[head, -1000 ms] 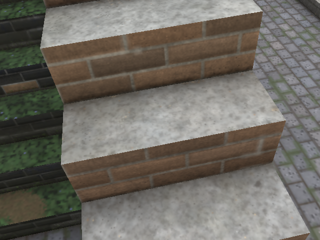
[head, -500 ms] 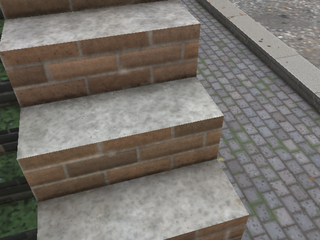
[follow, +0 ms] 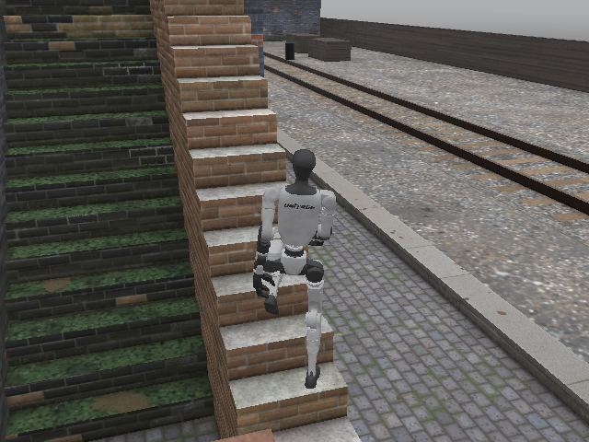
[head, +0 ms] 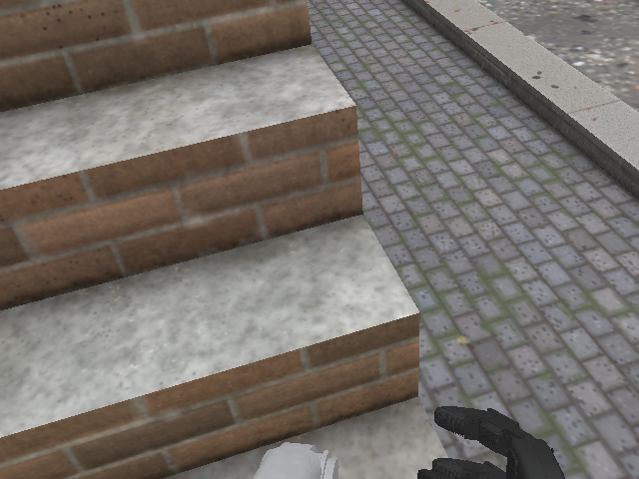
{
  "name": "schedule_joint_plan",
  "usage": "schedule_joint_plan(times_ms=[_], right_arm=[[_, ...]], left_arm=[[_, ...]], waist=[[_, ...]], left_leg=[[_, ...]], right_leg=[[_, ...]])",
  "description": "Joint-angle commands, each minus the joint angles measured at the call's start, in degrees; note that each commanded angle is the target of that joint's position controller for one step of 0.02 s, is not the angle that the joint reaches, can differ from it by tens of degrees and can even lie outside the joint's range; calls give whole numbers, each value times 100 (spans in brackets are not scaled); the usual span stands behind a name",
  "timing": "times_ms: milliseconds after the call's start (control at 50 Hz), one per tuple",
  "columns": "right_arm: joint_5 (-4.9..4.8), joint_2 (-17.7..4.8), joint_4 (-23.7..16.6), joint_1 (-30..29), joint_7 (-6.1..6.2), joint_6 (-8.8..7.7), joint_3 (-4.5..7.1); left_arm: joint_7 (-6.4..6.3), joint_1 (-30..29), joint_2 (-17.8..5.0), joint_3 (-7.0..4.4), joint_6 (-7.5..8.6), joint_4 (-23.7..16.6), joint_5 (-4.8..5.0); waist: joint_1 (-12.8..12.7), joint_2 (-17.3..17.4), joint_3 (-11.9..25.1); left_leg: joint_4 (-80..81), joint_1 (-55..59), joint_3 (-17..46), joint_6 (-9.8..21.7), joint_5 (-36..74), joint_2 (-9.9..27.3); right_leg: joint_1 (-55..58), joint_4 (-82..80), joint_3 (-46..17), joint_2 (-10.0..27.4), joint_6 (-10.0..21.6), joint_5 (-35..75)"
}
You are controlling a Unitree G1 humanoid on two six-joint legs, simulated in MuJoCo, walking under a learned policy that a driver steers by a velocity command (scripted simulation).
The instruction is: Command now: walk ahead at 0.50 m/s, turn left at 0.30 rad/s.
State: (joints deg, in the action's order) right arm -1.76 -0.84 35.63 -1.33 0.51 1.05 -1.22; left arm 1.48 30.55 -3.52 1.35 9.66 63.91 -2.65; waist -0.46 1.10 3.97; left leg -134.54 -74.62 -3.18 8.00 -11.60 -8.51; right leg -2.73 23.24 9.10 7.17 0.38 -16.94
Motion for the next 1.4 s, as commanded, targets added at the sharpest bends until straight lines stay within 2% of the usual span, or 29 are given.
schedule_joint_plan(times_ms=[20,120,160,220,280,340,460,500,540,580,620,640,860,920,980,1040,1060,1100,1120,1140,1160,1180,1200,1280,1320,1340,1360,1380,1400], right_arm=[[-76,-85,-388,-258,118,244,85],[-13,-847,187,1186,17,211,190],[-88,-1139,261,1170,64,-13,292],[321,-1571,707,1061,139,198,584],[419,-1245,795,990,-4,-28,415],[485,-1667,850,579,152,-199,520],[484,-2017,1335,1518,77,-399,728],[584,-2091,795,730,173,-224,784],[412,-1703,721,753,190,-101,821],[296,-1500,440,1185,-179,-352,592],[296,-1848,335,1552,-68,-181,780],[298,-1959,219,2284,-54,-27,790],[576,-1885,-965,198,-25,160,784],[278,-1710,-1207,494,-146,137,639],[433,-2043,54,2569,-25,-456,627],[759,-2223,387,2942,144,-638,564],[555,-1524,728,3783,312,-642,406],[887,-1456,1340,3624,118,-808,290],[666,-1935,1143,2766,-10,-848,400],[643,-3697,288,850,122,-1289,1026],[304,-3941,119,98,162,-1289,1307],[-441,-2754,66,1374,72,-1119,1047],[-163,-2254,-285,43,-34,-1074,496],[218,-1801,244,1592,-326,-550,413],[273,-1640,614,3698,46,-136,415],[98,-1408,848,4099,52,-106,404],[375,-885,1216,4743,41,-274,351],[513,-552,1781,4606,-216,-502,140],[484,-1995,1019,2664,91,-737,428]], left_arm=[[-221,49,-1056,-250,61,-78,61],[-366,-824,-1899,-357,-7,-878,582],[-11,-70,-1736,-363,-45,-1060,480],[228,-1474,-1248,-246,-182,-1903,148],[64,-2802,-298,119,-325,-2581,-360],[-33,-2076,-862,58,-648,-2909,-590],[-8,-2417,-1335,-74,-496,-3006,-125],[-19,-1412,-1337,-34,-484,-2728,202],[-211,-1059,-871,8,-668,-2197,523],[-307,-983,-1397,-214,-770,-2431,45],[-380,-3072,-1214,-223,-497,-2867,-309],[-486,-3232,-2005,-471,-450,-2920,-350],[-230,-2302,-1849,-676,-225,-2815,-284],[-97,-2813,-1644,-556,-497,-3274,-271],[91,-2949,-1567,-566,-1027,-3654,-1],[24,-3672,-1200,-319,-800,-4091,146],[69,-5179,-849,-161,-699,-4338,141],[0,-3932,-1180,-269,-926,-4043,422],[-69,-2665,-1659,-405,-1076,-3728,534],[-111,-1769,-2097,-438,-988,-4165,432],[-397,-194,-2106,-546,-1029,-3472,328],[-377,-1950,-1849,-526,-989,-2809,14],[-565,-847,-1757,-853,-1026,-2756,357],[-783,-3992,-184,-200,-753,-4075,296],[-869,-5351,-649,-186,-626,-4349,-54],[-893,-4865,-754,-284,-726,-4272,-94],[-618,-4860,-889,-298,-885,-3948,-47],[-352,-4729,-577,-265,-968,-4108,21],[-64,-2323,-632,-439,-986,-4274,593]], waist=[[548,-1092,-729],[1165,-1182,590],[657,-1017,1069],[315,759,1328],[272,-255,449],[-559,108,-24],[199,122,-269],[-364,290,-166],[-393,-839,-289],[26,-1654,465],[1199,283,427],[1656,-9,700],[340,-861,-437],[571,-455,-128],[807,2187,-531],[582,999,-89],[1467,9,-155],[363,970,-745],[-777,996,63],[-2091,1565,491],[-2852,437,1085],[-631,-3718,1187],[-1453,-3972,3485],[696,407,880],[2185,1191,83],[2274,1700,602],[3039,2516,40],[2421,2379,-719],[107,2230,848]], left_leg=[[489,613,-571,149,-248,517],[4686,4729,-650,416,-2468,21],[6455,5808,252,543,-2403,-12],[8034,5912,1776,883,-2208,408],[8641,4505,1722,667,-1806,310],[10884,2683,4079,749,-4479,950],[10770,3889,4107,1006,-3844,1063],[10950,2884,2598,315,-2979,333],[7445,2033,1440,111,-3335,-185],[3631,1826,861,-610,-1011,340],[1805,2593,518,-996,-1096,40],[1890,2870,840,-1016,-948,434],[5414,2655,856,-572,-700,1353],[8175,4158,535,-218,-203,1636],[11228,6525,448,-118,3870,925],[9651,9463,1041,-292,5277,1387],[11556,8600,802,-481,5152,1302],[14486,8998,-275,-626,9190,1739],[13769,9336,-839,-991,13043,1789],[9838,9094,79,-1206,16007,2099],[7307,8873,630,-1026,13922,2045],[5257,1850,1528,-1397,819,757],[3964,2479,2569,-1137,231,195],[5093,3225,1934,-1113,-1038,937],[8531,7390,-410,-665,1027,1192],[10189,8734,-1045,-462,1144,990],[12179,6476,-1033,-681,1736,225],[12036,6800,-1757,-759,3712,502],[10775,7987,3123,113,6540,2727]], right_leg=[[-516,-1716,103,1102,527,2930],[-566,37,652,1256,866,11123],[-1317,1740,587,639,615,8981],[-2931,4824,-328,-154,869,1417],[-3908,7626,-1350,-440,645,703],[-3958,7931,-1174,-809,36,329],[-4385,5757,-1246,-712,78,-1157],[-1752,1902,-763,-862,142,-3284],[-113,322,-515,-584,-35,493],[-408,-261,-4208,1338,1274,-2846],[-1023,628,-1737,455,628,1694],[-1011,885,-2121,1008,890,2506],[-826,1268,-1305,1838,622,397],[-1702,2522,-235,1619,181,387],[-3103,7091,694,-374,-390,-2182],[-6515,8547,32,-761,-284,-2574],[-5932,8318,183,-769,20,-2365],[-5020,8739,935,-1607,883,-3134],[-4046,8208,993,-1903,1053,-3599],[-3367,4894,-758,-1497,966,-4178],[-2685,2031,-1260,-1194,1166,-2513],[3152,2594,-2333,-220,1868,486],[3313,4349,-3336,-18,1837,2870],[-2769,4573,-3009,718,1367,1204],[-6753,5201,-1062,357,981,165],[-6497,6485,-90,-386,995,-1155],[-3903,8392,1465,-1133,805,-2130],[-4356,9798,1236,-1355,819,-3007],[-5083,9985,-785,-894,30,-2069]])
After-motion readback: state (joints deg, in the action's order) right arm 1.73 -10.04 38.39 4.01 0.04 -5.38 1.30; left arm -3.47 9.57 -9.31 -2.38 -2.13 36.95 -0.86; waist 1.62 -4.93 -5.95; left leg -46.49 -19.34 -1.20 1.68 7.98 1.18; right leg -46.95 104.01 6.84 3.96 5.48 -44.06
